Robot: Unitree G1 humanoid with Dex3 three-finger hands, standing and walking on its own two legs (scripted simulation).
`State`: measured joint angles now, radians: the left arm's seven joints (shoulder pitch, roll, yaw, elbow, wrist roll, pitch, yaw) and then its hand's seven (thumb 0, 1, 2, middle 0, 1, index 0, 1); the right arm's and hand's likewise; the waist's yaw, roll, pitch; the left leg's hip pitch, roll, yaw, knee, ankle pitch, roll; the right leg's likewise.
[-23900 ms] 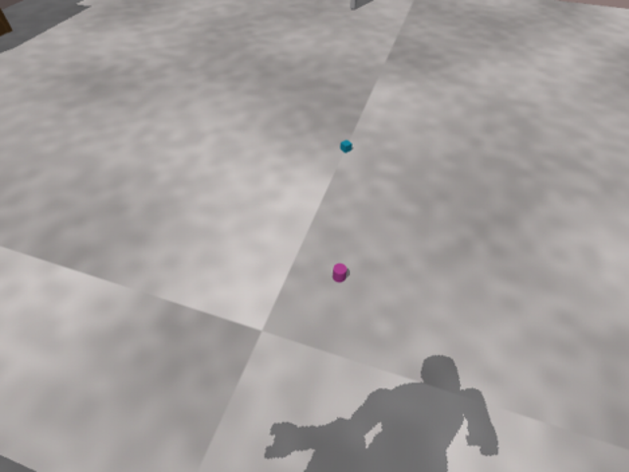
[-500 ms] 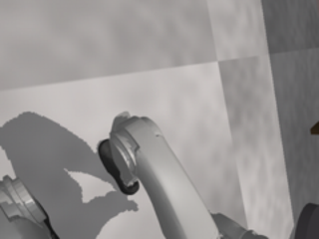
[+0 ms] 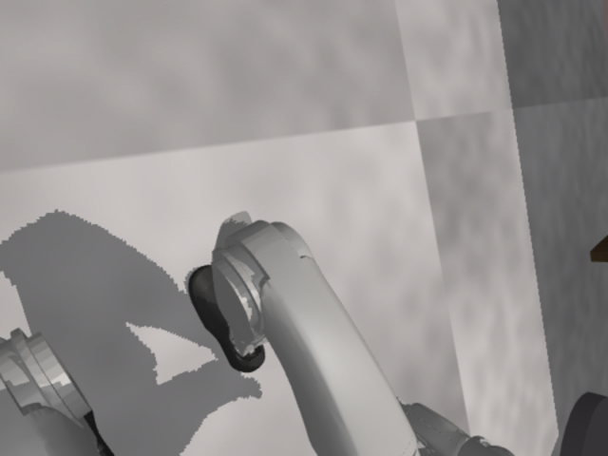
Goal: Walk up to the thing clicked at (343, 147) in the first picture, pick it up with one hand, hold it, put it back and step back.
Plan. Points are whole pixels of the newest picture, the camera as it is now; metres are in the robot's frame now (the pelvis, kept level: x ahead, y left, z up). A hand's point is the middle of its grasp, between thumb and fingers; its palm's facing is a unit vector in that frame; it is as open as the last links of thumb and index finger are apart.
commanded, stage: close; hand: left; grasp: from above
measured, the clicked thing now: out of the picture +0.45 +0.33 -0.32
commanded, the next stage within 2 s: settle in 0.76 s
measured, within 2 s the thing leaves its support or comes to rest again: leaves its support in 1.20 s
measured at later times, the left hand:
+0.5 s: hand out of the picture +0.45 +0.32 -0.29, palm faces -0.28 -0.36 -0.89, open 7.4 cm
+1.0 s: hand out of the picture +0.45 +0.32 -0.29, palm faces -0.28 -0.37 -0.89, open 6.0 cm
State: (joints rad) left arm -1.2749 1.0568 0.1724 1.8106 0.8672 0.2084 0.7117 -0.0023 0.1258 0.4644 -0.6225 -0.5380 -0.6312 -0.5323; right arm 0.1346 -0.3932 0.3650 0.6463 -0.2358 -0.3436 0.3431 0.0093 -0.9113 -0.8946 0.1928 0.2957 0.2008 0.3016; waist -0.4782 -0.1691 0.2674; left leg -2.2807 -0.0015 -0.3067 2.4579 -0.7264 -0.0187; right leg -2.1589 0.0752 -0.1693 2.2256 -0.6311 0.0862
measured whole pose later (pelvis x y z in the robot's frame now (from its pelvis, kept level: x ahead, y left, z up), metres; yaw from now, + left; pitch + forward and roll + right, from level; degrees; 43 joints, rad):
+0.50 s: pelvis +0.00 +0.00 +0.00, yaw +0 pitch +29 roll -17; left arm -1.26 1.05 0.20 1.82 0.86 0.21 0.71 0.00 0.40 0.21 -0.91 -0.34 -0.90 -0.31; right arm 0.14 -0.39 0.37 0.65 -0.23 -0.35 0.34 0.01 -0.91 -0.89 0.19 0.30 0.20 0.30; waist -0.49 -0.17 0.27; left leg -2.28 0.01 -0.30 2.45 -0.72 -0.01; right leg -2.16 0.08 -0.16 2.22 -0.62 0.09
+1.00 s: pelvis +0.00 +0.00 +0.00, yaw +0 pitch +30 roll -17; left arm -1.27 1.06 0.21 1.82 0.86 0.21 0.70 -0.04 0.50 0.04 -0.98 -0.19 -1.11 -0.20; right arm 0.14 -0.40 0.37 0.65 -0.23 -0.35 0.33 0.01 -0.91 -0.89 0.19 0.30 0.20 0.30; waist -0.49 -0.16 0.27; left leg -2.28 0.01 -0.30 2.45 -0.72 -0.02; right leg -2.17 0.07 -0.16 2.23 -0.62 0.09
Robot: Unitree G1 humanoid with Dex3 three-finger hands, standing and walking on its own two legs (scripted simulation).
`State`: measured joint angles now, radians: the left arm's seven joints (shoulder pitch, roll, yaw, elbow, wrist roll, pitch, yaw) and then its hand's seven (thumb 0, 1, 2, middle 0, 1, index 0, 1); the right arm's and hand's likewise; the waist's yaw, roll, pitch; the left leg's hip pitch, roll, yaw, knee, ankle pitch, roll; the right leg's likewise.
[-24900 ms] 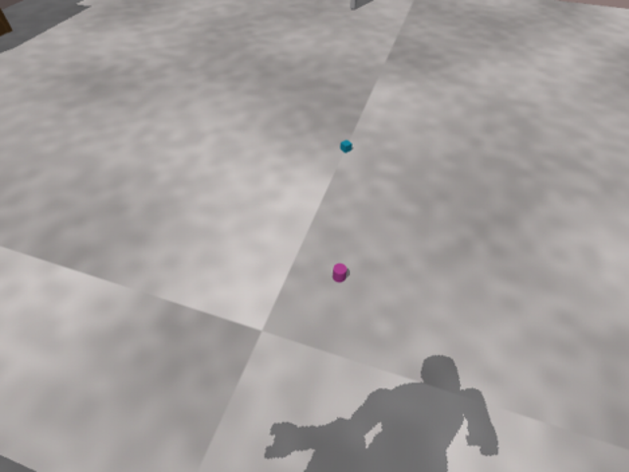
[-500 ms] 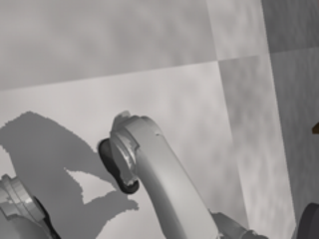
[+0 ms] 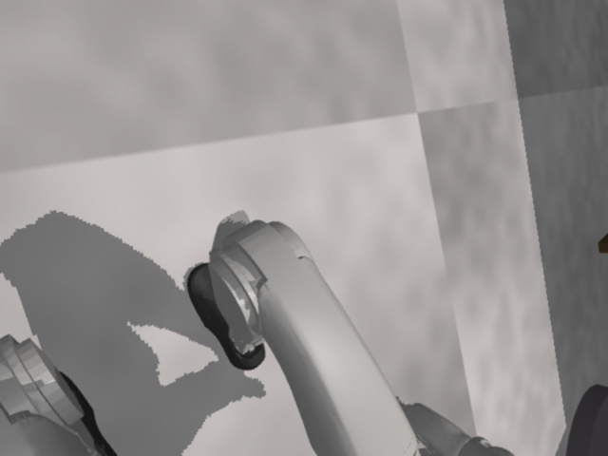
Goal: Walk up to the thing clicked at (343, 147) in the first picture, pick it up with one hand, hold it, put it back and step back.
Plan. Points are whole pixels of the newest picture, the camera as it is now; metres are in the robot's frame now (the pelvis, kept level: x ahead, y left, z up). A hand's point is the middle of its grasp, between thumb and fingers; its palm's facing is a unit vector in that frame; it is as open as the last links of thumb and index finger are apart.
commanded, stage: settle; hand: left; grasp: from above
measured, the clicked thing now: out of the picture +0.46 +0.34 -0.32
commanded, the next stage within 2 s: lift in 0.72 s
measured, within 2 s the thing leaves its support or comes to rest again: leaves its support in 0.20 s
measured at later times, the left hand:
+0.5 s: hand out of the picture +0.45 +0.35 -0.23, palm faces -0.25 -0.37 -0.90, open 5.8 cm
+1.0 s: hand out of the picture +0.45 +0.34 -0.17, palm faces -0.21 -0.39 -0.90, open 5.6 cm
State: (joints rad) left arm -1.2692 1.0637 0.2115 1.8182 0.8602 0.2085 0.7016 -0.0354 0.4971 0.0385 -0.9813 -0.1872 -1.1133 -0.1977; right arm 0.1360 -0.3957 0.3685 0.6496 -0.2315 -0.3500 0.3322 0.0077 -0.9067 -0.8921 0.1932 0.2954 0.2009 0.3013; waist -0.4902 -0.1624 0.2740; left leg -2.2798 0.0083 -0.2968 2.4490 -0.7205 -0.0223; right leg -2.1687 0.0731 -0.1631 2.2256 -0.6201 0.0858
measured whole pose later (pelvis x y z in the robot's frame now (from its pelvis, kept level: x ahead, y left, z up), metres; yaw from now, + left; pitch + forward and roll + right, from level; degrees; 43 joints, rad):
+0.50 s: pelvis +0.01 +0.00 +0.00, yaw +2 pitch +34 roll -14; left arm -1.16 0.86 0.18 1.58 0.84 0.32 0.55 -0.05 0.52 0.05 -0.97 -0.18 -1.12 -0.20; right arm 0.19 -0.36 0.22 0.72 -0.16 -0.30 0.33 0.00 -0.89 -0.89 0.19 0.30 0.20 0.30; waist -0.39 -0.06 0.10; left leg -2.30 0.01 -0.24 2.41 -0.72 -0.02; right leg -2.21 0.05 -0.12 2.24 -0.64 0.07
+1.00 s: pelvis +0.01 -0.01 +0.01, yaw +7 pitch +36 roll -8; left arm -1.16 0.71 0.22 1.54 0.84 0.36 0.49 -0.05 0.52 0.10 -0.93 -0.24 -1.13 -0.27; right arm 0.20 -0.32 0.11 0.80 -0.15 -0.28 0.28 0.00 -0.90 -0.89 0.19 0.30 0.20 0.30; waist -0.32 0.01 -0.01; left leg -2.29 0.01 -0.17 2.37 -0.72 -0.03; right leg -2.24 0.04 -0.06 2.26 -0.66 0.06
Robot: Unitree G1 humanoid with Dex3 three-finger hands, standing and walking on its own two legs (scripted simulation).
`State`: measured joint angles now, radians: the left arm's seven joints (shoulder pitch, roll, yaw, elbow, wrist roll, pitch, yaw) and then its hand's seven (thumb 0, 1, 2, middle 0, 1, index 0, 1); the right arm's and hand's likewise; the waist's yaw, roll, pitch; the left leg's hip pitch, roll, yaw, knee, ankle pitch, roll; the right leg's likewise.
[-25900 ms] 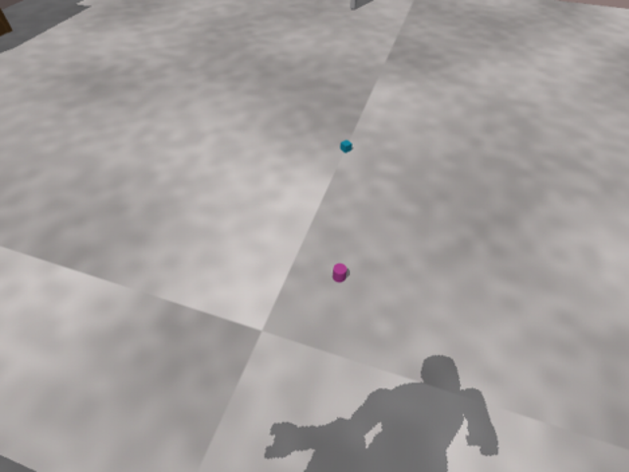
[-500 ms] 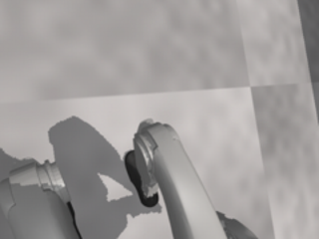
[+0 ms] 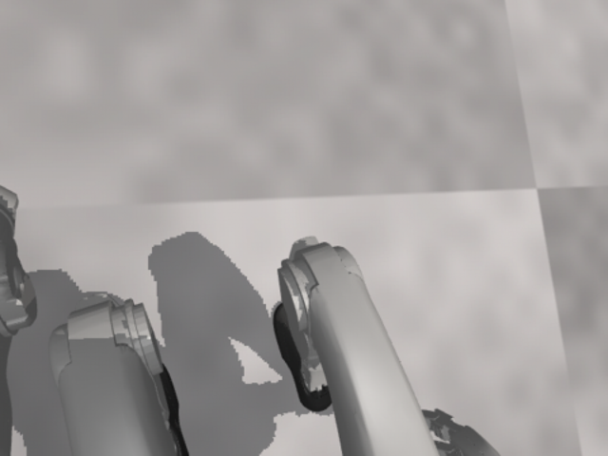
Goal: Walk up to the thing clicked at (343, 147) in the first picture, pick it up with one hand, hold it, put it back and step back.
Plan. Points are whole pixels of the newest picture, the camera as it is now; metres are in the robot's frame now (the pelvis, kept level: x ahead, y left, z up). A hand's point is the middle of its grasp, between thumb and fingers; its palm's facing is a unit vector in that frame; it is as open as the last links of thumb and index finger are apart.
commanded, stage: lift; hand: left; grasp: from above
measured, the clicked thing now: out of the picture +0.49 +0.32 -0.21
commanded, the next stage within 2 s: hold in 1.48 s
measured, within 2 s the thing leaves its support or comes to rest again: neither
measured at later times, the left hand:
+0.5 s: hand out of the picture +0.40 +0.30 -0.02, palm faces -0.28 -0.33 -0.90, open 5.4 cm
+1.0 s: hand out of the picture +0.36 +0.28 +0.20, palm faces -0.31 -0.36 -0.88, open 5.3 cm
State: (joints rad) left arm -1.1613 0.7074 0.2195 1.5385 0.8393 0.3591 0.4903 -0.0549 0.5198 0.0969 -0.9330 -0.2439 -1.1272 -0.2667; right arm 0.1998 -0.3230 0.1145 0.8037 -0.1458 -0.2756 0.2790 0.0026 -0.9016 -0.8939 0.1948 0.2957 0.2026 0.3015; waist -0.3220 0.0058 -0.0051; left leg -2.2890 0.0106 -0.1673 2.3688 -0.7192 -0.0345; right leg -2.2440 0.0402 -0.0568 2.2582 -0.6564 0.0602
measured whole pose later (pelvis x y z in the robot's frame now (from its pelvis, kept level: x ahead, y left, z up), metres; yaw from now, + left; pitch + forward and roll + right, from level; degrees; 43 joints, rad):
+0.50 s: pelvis +0.00 -0.01 +0.09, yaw +5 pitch +36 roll -4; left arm -0.82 0.44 0.06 1.15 0.78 0.44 0.31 -0.08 0.54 0.04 -0.97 -0.20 -1.17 -0.22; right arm 0.15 -0.29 -0.01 0.79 -0.04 -0.14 0.15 0.01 -0.91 -0.90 0.20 0.30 0.20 0.30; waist -0.14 0.08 -0.22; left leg -2.01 0.01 -0.10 2.06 -0.67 -0.03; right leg -1.99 0.01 -0.01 2.01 -0.64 0.03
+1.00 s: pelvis +0.04 -0.01 +0.29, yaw +7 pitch +23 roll -2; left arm -0.57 0.28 -0.11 1.03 0.70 0.58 0.30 -0.07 0.54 0.06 -0.96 -0.21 -1.16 -0.25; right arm 0.18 -0.24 0.01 0.85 0.05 -0.14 -0.04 0.01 -0.90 -0.89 0.20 0.30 0.21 0.30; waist -0.10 0.04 -0.22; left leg -1.20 0.04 -0.06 1.35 -0.55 -0.04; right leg -1.19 0.01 -0.02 1.31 -0.53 0.01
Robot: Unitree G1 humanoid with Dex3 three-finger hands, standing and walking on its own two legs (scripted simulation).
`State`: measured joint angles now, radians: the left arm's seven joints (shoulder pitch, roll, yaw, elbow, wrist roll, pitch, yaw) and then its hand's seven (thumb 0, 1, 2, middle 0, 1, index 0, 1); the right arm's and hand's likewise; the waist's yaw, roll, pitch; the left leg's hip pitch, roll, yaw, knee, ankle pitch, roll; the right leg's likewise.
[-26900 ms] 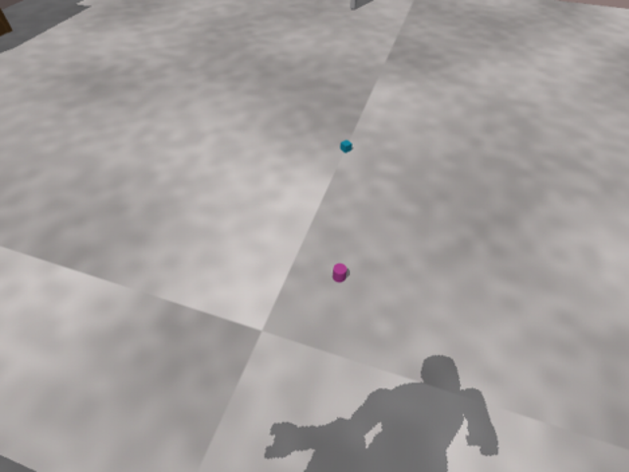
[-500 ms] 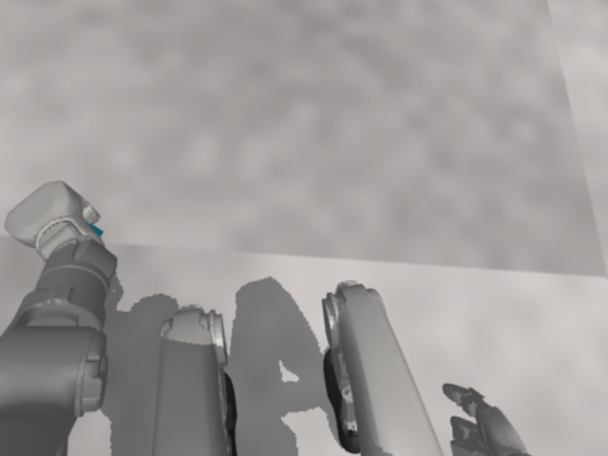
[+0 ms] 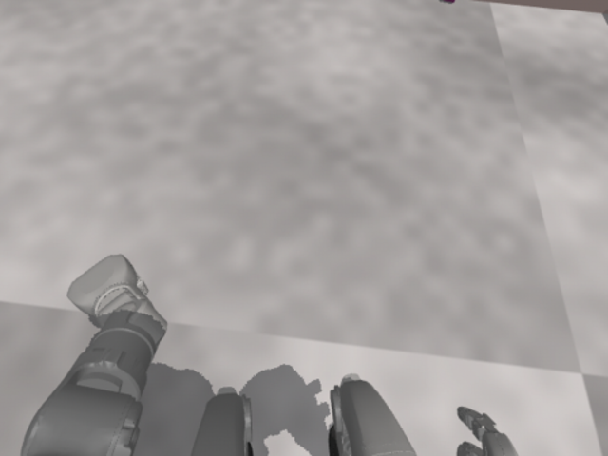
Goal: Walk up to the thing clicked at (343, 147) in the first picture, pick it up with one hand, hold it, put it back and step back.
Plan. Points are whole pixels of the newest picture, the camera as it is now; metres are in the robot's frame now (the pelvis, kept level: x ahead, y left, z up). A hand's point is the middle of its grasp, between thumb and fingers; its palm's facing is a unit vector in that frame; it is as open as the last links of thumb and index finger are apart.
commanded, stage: lift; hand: left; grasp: from above
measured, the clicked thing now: (125, 306) +0.37 +0.26 -0.13
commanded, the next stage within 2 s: hold in 0.48 s
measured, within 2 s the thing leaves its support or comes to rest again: neither
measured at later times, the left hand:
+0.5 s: hand (103, 275) +0.36 +0.23 +0.01, palm faces -0.35 -0.33 -0.88, open 5.5 cm
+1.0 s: hand (92, 265) +0.35 +0.23 +0.05, palm faces -0.31 -0.33 -0.89, open 6.0 cm
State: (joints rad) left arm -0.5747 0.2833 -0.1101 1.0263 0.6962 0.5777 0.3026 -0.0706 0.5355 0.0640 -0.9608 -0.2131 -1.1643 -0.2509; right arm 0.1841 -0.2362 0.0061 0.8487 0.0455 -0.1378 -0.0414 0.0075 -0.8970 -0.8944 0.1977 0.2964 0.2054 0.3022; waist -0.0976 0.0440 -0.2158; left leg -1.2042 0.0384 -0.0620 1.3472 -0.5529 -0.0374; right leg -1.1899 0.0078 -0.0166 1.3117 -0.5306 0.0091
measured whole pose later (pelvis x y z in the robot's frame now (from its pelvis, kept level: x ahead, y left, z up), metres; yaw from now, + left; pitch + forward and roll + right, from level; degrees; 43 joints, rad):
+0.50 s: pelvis +0.04 +0.00 +0.09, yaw +1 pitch +13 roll -1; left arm -0.50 0.23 -0.14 1.03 0.68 0.56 0.30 -0.06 0.54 0.11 -0.90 -0.28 -1.10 -0.32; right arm 0.27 -0.24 0.00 0.85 0.04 -0.12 -0.02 0.01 -0.89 -0.89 0.20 0.30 0.21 0.30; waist -0.07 0.03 -0.12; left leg -0.66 0.03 -0.02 0.84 -0.40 -0.03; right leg -0.66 -0.01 0.00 0.82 -0.39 0.01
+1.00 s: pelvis +0.05 +0.00 +0.11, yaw +1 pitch +7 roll +0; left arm -0.49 0.19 -0.18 0.98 0.68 0.64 0.28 -0.05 0.52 0.13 -0.92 -0.27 -1.04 -0.29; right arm 0.22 -0.26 0.00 0.82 0.04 -0.13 0.04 0.01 -0.90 -0.89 0.20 0.30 0.20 0.30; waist -0.03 0.03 -0.09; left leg -0.45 0.02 -0.01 0.66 -0.34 -0.03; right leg -0.46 -0.02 0.01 0.68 -0.34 0.01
